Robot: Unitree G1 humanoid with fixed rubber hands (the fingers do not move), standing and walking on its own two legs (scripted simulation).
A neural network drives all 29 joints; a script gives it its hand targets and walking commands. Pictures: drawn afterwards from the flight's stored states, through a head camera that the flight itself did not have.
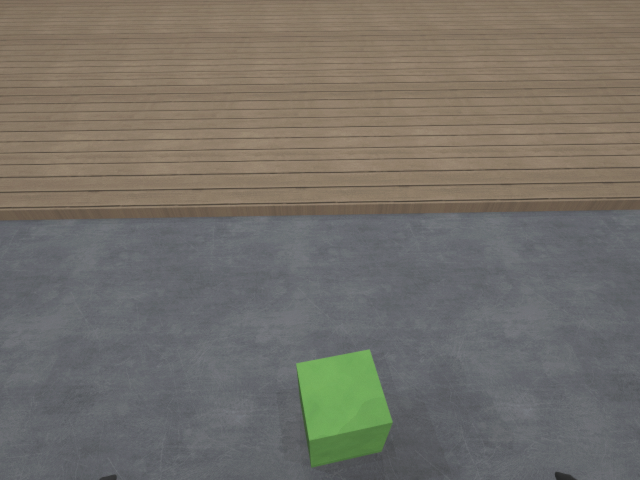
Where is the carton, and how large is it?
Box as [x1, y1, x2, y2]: [296, 349, 392, 467]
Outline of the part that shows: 369,349 296,363 300,402 311,467 381,451 392,421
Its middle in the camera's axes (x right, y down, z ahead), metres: +0.06 +0.48 +1.10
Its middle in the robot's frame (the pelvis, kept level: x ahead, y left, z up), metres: +0.46 -0.03 -0.66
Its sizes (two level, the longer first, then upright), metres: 0.210 0.200 0.250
